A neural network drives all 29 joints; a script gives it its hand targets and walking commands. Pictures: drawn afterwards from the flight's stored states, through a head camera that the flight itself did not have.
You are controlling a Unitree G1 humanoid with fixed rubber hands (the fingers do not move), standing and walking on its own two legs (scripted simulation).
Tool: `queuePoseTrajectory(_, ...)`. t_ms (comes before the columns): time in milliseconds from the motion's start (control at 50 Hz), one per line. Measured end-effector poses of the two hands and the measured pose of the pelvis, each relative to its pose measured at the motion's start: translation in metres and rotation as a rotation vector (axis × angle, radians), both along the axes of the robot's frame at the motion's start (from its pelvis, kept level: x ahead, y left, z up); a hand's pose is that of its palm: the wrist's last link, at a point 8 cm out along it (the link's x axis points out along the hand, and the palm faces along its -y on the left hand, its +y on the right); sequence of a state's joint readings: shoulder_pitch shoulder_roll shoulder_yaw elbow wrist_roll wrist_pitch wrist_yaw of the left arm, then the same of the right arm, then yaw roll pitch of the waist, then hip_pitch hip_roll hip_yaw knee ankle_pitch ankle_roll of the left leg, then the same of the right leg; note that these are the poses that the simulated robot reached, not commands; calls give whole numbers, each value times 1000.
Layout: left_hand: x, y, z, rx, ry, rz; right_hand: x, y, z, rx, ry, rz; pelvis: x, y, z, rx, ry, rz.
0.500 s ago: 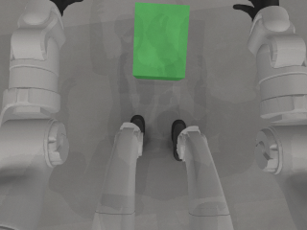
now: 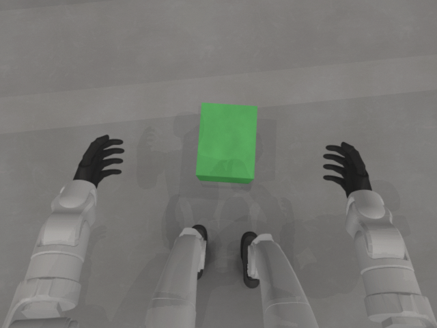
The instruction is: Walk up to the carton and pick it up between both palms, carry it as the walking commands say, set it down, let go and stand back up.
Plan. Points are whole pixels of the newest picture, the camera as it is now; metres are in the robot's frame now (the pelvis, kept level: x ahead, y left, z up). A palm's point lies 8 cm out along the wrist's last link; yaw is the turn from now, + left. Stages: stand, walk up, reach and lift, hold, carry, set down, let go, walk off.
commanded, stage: let go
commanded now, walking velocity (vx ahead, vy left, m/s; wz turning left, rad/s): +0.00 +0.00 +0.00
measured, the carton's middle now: (226, 146) +0.53 +0.01 -0.61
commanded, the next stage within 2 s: stand in 0.86 s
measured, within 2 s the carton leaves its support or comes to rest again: neither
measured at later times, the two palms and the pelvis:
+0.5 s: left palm (58, 264) +0.22 +0.24 -0.01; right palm (411, 265) +0.23 -0.25 -0.02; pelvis +0.07 -0.01 +0.06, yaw +1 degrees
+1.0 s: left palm (44, 266) +0.22 +0.25 +0.00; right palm (421, 263) +0.23 -0.26 -0.02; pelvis +0.08 -0.01 +0.06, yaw +1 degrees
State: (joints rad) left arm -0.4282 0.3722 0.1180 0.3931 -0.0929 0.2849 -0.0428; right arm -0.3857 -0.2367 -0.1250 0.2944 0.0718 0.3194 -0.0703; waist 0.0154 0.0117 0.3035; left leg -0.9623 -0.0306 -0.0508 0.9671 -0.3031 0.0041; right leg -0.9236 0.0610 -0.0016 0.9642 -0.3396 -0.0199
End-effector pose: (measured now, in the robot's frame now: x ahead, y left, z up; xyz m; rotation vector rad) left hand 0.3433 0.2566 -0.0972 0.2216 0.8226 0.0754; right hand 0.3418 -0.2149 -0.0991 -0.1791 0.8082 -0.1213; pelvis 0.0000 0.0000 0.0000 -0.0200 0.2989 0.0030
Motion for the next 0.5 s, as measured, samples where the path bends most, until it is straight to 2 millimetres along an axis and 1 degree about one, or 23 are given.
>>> queuePoseTrajectory(40, -7, -3, 21, -9, -38, -6, -8, -3, 14, 9, -11, -1, 5, -1, 5, 1, 6, 2)
queuePoseTrajectory(80, -14, -6, 37, -16, -65, -8, -17, -6, 25, 6, -12, 8, 9, -2, 12, 3, -5, 4)
queuePoseTrajectory(140, -30, -9, 51, -24, -69, -2, -31, -10, 37, 12, -9, 16, 16, -5, 22, 6, -31, 7)
queuePoseTrajectory(200, -51, -9, 57, -22, -49, 6, -47, -14, 46, 9, -5, 25, 23, -7, 30, 10, -66, 10)
queuePoseTrajectory(300, -93, -9, 62, -20, 16, 13, -82, -21, 52, 10, 45, 30, 38, -10, 42, 15, -121, 15)
queuePoseTrajectory(360, -112, -10, 67, -19, 42, 17, -99, -25, 59, 5, 60, 25, 48, -11, 49, 18, -156, 18)
queuePoseTrajectory(420, -122, -12, 75, -25, 42, 29, -107, -29, 70, 3, 45, 22, 57, -12, 54, 21, -194, 20)
queuePoseTrajectory(500, -127, -13, 84, -25, 30, 39, -114, -31, 80, 6, 42, 25, 66, -14, 60, 27, -245, 20)
